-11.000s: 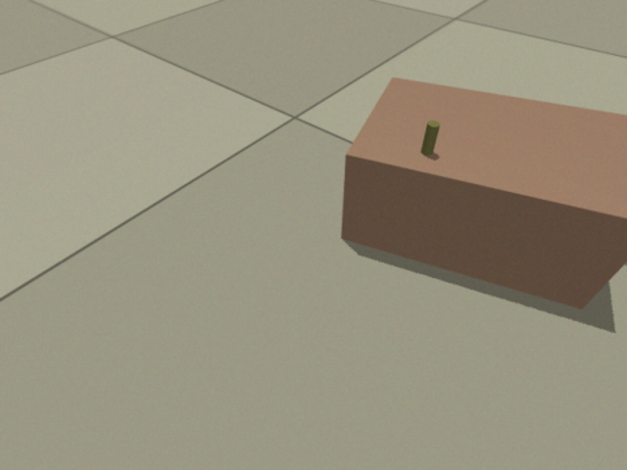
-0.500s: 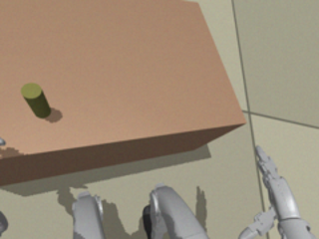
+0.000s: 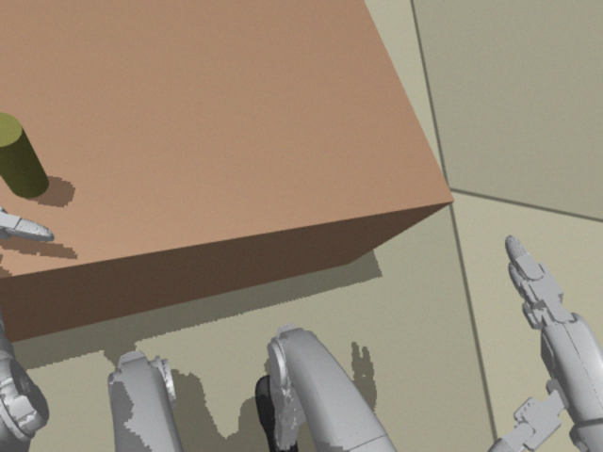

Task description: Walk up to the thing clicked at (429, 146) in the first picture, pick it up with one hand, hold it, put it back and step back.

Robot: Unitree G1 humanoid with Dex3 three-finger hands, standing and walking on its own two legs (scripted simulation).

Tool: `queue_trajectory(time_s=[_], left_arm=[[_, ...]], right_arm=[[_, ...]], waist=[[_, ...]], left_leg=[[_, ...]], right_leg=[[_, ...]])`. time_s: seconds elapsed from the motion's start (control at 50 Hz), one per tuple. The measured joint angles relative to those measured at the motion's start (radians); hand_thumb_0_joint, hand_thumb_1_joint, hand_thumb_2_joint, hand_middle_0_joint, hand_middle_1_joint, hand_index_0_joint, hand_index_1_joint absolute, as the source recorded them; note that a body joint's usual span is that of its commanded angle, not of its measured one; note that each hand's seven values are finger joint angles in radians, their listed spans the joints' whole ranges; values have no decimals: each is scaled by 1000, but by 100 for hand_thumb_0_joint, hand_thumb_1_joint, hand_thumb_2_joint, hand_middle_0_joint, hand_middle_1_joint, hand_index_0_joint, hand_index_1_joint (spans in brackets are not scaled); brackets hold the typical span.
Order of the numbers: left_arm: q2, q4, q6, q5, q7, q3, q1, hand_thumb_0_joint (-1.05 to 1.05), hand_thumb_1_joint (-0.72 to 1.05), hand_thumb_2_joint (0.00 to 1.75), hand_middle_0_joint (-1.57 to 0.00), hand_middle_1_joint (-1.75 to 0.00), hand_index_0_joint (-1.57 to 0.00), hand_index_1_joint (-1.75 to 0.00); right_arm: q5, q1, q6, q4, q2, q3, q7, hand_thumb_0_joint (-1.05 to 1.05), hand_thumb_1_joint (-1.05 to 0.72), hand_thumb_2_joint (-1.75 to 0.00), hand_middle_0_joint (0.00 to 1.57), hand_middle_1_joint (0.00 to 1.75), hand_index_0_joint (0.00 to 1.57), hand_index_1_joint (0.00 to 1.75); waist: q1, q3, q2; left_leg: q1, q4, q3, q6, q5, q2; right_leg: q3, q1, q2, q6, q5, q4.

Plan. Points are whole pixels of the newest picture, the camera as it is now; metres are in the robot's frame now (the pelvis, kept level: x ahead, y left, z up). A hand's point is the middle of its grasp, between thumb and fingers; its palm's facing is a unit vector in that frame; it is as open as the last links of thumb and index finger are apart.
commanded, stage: close in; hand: left
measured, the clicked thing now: (15, 159) +0.51 +0.24 -0.05
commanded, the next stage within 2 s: rest palm in 0.30 s
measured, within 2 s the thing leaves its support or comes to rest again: leaves its support in 1.62 s
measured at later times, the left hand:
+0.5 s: hand (32, 157) +0.52 +0.22 -0.05, palm faces +0.22 -0.98 +0.03, open 17.7 cm
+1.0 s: hand (30, 146) +0.53 +0.22 -0.04, palm faces +0.24 -0.97 +0.02, open 12.7 cm
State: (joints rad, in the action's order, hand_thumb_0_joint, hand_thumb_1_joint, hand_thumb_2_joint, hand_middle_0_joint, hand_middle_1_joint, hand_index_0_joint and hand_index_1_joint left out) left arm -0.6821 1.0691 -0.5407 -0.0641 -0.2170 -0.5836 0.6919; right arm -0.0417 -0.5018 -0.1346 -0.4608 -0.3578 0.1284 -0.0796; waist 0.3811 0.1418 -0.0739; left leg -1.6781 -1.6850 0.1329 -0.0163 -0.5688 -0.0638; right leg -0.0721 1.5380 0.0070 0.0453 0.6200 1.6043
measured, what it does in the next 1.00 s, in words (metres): stands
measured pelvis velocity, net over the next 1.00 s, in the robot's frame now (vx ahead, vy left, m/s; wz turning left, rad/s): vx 0.01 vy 0.00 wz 0.00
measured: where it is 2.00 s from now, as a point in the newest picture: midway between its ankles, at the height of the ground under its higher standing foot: outside the picture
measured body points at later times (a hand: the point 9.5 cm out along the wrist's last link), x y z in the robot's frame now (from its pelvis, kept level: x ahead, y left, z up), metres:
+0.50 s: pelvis +0.01 +0.00 +0.01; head +0.20 +0.10 +0.40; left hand +0.50 +0.28 -0.04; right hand +0.19 -0.24 +0.13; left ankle +0.08 +0.12 -0.52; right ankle +0.06 -0.15 -0.52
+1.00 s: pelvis +0.01 +0.00 +0.01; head +0.21 +0.09 +0.41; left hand +0.51 +0.28 -0.04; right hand +0.20 -0.25 +0.13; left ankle +0.08 +0.12 -0.52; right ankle +0.06 -0.15 -0.52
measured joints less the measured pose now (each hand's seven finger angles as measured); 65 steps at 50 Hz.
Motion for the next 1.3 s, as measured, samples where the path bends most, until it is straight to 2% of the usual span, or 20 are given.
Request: queue_trajectory(time_s=[0.2, 0.46, 0.6, 0.66, 0.7, 0.78, 0.9, 1.0, 1.18, 1.3], left_arm=[[48, 3, -9, 56, 112, -9, 4, -1, -61, 1, -6, -7, -8, -4], [116, 9, -34, 65, 158, 40, 4, -1, -61, 1, -6, -5, -8, -4], [114, 13, -51, 73, 179, 20, -8, -1, -61, 2, -10, -5, -10, -5], [101, 14, -60, 69, 178, 15, -6, -1, -59, 4, -18, -11, -18, -11], [94, 28, -60, 61, 174, 32, 6, -1, -58, 7, -24, -16, -24, -15], [83, 50, -50, 67, 168, 47, 27, -1, -55, 11, -37, -25, -38, -24], [76, 66, -54, 67, 171, 29, 38, -1, -48, 18, -54, -39, -55, -37], [82, 50, -57, 69, 174, 24, 28, -1, -40, 30, -69, -53, -70, -51], [97, 50, -65, 66, 179, 41, 4, 0, -19, 55, -97, -81, -99, -79], [91, 76, -82, 68, 186, 32, 2, 0, -3, 70, -114, -98, -117, -97]], right_arm=[[-21, -6, 49, -19, 38, -7, -19, -1, 54, -5, 7, 6, 7, 5], [-24, 10, 83, 9, 48, -11, -29, -1, 52, -6, 7, 6, 7, 5], [-25, 13, 103, 17, 50, -7, -32, -1, 52, -6, 7, 6, 7, 5], [-27, 14, 107, 8, 52, -12, -30, -1, 52, -6, 7, 6, 7, 5], [-27, 15, 103, 13, 55, -16, -28, -1, 51, -6, 7, 6, 7, 5], [-26, 26, 115, 13, 46, -30, -27, -1, 51, -6, 7, 6, 7, 5], [-21, 25, 120, -9, 39, -22, -31, -1, 51, -5, 7, 6, 7, 5], [-22, 15, 126, -15, 42, -16, -33, -1, 50, -5, 7, 5, 7, 5], [-20, 20, 122, -15, 38, -11, -31, -1, 50, -5, 7, 5, 7, 5], [-18, 28, 122, -15, 34, -12, -32, -1, 50, -5, 7, 5, 7, 5]], waist=[[14, 8, 16], [-10, 21, 31], [-8, 23, 27], [-8, 20, 23], [-10, 21, 23], [-6, 23, 24], [6, 16, 26], [7, 13, 25], [2, 17, 25], [5, 17, 22]], left_leg=[[18, 10, -22, 9, -11, -8], [33, 23, -33, 10, -19, -9], [40, 28, -33, 4, -23, -12], [43, 29, -32, 1, -23, -11], [42, 30, -29, 0, -21, -10], [42, 34, -26, -2, -20, -10], [50, 41, -28, -2, -19, -13], [56, 48, -29, -3, -16, -14], [71, 58, -28, -2, -15, -14], [71, 58, -28, -1, -14, -13]], right_leg=[[21, -9, 4, 5, 3, -10], [31, -17, 3, 9, 11, -17], [32, -20, 6, 4, 15, -17], [30, -22, 6, 4, 17, -16], [27, -22, 5, 3, 17, -17], [25, -23, 6, 2, 15, -22], [26, -30, 8, 0, 12, -29], [27, -34, 9, -1, 9, -35], [26, -50, 9, 1, 7, -48], [26, -51, 9, 1, 5, -49]])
